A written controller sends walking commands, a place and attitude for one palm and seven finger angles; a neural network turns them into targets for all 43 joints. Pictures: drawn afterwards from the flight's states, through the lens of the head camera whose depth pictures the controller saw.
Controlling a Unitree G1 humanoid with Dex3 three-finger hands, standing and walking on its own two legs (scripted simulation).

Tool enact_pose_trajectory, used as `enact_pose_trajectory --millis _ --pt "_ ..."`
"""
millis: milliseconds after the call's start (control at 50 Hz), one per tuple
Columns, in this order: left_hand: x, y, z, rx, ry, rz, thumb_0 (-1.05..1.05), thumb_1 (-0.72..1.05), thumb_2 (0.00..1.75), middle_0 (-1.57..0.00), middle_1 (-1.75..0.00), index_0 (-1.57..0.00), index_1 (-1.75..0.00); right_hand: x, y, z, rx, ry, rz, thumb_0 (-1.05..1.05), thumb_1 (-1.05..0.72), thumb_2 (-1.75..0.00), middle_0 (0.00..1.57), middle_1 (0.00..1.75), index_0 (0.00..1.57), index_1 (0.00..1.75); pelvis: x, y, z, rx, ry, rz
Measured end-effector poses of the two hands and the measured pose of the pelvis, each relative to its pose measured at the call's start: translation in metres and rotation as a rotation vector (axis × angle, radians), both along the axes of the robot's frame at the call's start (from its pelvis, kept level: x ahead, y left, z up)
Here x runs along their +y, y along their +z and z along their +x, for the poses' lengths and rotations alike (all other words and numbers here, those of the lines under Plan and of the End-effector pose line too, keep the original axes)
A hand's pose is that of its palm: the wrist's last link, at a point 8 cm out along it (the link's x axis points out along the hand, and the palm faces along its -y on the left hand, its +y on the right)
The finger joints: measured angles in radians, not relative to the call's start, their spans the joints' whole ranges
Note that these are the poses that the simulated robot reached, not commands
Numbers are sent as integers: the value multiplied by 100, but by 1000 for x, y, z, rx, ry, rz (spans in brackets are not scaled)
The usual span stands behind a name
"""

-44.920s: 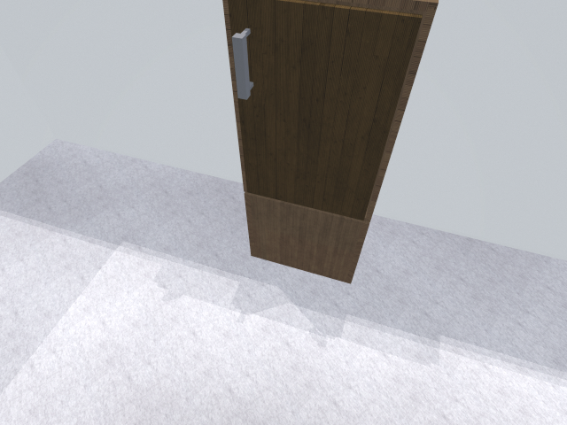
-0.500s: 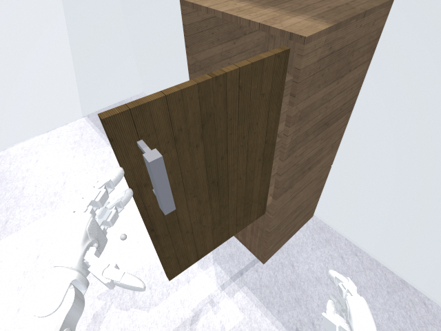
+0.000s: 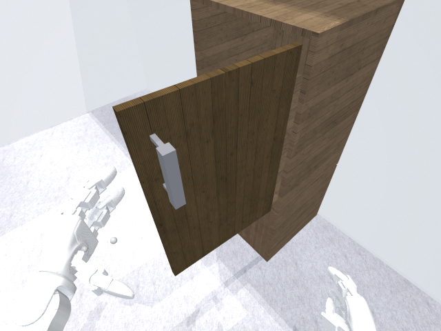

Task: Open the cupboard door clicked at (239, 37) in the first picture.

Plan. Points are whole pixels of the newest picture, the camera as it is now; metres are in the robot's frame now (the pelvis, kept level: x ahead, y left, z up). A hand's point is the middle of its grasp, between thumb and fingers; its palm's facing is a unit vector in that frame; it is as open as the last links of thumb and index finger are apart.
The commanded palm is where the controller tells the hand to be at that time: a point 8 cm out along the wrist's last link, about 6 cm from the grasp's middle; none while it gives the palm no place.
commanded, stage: draw the hand back to the body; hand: left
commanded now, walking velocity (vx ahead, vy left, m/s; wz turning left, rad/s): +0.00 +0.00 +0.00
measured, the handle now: (167, 171) +0.35 +0.14 +0.13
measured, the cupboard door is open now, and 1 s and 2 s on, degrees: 85 85 85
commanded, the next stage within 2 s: step back with the hand held close in 1.40 s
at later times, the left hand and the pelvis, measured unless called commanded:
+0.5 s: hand (75, 235) +0.21 +0.23 +0.15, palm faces +0.30 -0.91 -0.29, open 15.1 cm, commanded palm +0.16 +0.27 +0.16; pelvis +0.00 +0.01 +0.01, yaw -1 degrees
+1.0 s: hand (56, 207) +0.24 +0.26 +0.17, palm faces +0.42 -0.82 -0.39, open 9.3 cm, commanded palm +0.19 +0.31 +0.18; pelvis +0.03 +0.01 +0.02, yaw -2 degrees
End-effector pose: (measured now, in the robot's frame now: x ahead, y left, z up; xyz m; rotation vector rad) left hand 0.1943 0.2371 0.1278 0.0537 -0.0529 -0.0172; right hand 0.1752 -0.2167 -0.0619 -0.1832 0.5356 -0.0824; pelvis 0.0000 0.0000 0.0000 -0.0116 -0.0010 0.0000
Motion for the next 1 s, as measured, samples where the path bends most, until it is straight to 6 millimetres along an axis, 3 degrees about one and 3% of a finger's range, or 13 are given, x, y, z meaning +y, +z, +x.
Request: enact_pose_trajectory --millis 340,400,560,740,1000 --pt "20 16 -16 4 36 23 -1 -46 32 -15 -30 -15 -30 10 8 3 -28 22 -5 2 -90 -90 20 30 20 29 7 4 -2 -26 7 -6" --pt "26 25 -16 -14 149 145 -1 -41 34 -15 -30 -15 -30 10 11 5 -22 23 -25 2 -90 -90 20 30 20 29 6 7 -2 -38 -1 -6" --pt "40 32 -23 -30 359 279 -1 -19 44 -16 -30 -16 -30 11 7 3 65 16 -38 1 -90 -90 20 30 20 29 8 15 4 -54 -19 -1" --pt "52 41 -10 -53 413 335 -1 11 57 -17 -30 -18 -30 8 -2 6 147 -3 -37 2 -90 -90 20 30 20 29 10 18 17 -63 -29 6" --pt "64 56 2 -81 448 379 0 56 76 -19 -30 -19 -30 3 1 24 151 -28 -26 1 -90 -90 20 30 20 29 9 19 31 -55 -42 8"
